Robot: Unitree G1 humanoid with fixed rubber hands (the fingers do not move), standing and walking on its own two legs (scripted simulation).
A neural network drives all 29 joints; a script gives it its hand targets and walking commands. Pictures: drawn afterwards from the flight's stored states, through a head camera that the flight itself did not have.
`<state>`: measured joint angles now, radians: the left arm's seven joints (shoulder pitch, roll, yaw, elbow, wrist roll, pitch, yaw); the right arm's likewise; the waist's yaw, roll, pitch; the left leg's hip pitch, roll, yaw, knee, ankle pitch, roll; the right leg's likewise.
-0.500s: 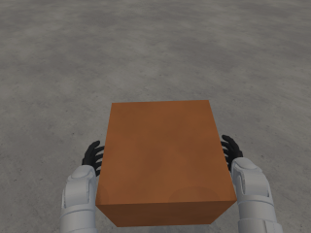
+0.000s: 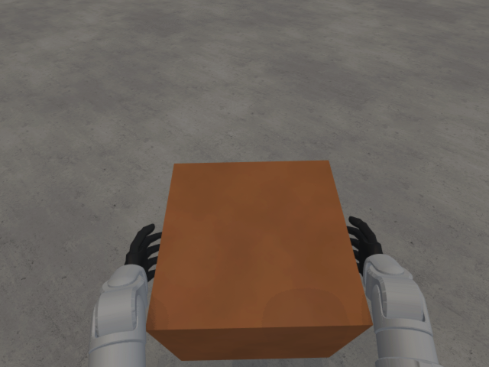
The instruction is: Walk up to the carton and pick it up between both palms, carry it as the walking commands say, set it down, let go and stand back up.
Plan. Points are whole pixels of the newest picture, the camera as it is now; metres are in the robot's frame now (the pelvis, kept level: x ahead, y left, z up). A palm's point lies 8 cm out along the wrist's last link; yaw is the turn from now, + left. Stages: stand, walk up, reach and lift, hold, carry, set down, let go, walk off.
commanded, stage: hold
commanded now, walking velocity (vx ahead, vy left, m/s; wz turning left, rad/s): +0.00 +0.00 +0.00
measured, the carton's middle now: (253, 262) +0.31 +0.00 -0.04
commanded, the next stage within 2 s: carry in 0.30 s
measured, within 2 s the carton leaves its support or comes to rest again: neither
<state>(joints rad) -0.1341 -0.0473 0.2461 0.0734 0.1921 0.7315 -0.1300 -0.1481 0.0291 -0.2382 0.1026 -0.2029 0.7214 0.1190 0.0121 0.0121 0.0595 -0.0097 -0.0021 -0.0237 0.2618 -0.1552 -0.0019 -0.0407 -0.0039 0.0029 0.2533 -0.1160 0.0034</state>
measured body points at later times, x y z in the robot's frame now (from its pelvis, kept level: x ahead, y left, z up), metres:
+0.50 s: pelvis +0.00 -0.02 -0.02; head -0.03 +0.00 +0.43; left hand +0.29 +0.19 +0.04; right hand +0.29 -0.20 +0.04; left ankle +0.00 +0.12 -0.75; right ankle +0.02 -0.12 -0.75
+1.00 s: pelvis -0.03 -0.06 -0.03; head -0.05 -0.05 +0.42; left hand +0.22 +0.15 +0.04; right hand +0.25 -0.23 +0.05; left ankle -0.03 +0.07 -0.73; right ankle +0.02 -0.12 -0.75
